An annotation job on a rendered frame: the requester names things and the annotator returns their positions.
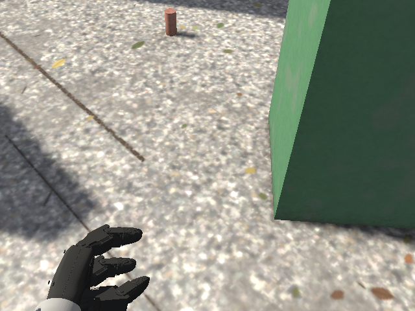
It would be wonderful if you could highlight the robot left forearm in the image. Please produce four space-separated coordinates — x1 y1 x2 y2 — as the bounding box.
35 298 81 311

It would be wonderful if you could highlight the left robot hand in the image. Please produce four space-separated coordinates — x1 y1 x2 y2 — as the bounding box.
47 224 150 311

